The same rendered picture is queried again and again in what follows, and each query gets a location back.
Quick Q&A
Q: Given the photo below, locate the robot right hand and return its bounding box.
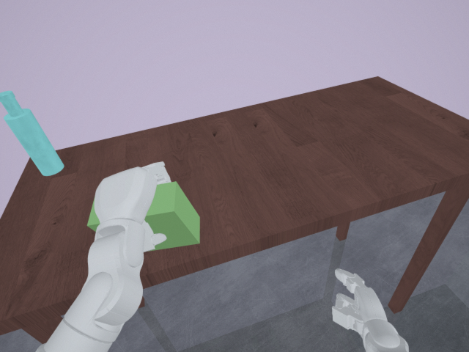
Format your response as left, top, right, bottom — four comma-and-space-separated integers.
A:
332, 268, 388, 339

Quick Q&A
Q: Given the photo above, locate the robot right forearm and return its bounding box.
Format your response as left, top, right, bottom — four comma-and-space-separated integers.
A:
362, 319, 409, 352

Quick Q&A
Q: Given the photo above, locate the table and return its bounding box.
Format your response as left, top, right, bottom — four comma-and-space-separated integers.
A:
0, 76, 469, 344

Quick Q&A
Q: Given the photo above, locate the robot left hand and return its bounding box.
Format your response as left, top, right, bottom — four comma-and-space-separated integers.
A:
95, 161, 171, 252

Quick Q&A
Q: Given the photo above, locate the sponge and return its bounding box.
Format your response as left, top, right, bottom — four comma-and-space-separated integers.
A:
87, 181, 200, 252

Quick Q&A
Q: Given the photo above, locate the robot left forearm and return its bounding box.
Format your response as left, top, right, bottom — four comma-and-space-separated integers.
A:
35, 219, 145, 352

